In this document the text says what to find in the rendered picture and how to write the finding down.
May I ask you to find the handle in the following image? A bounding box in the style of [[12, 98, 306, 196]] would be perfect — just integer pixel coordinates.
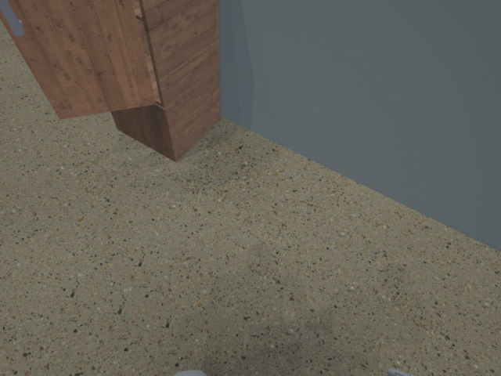
[[0, 0, 25, 36]]

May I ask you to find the cupboard door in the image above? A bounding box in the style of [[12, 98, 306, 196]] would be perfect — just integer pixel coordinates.
[[0, 0, 156, 120]]

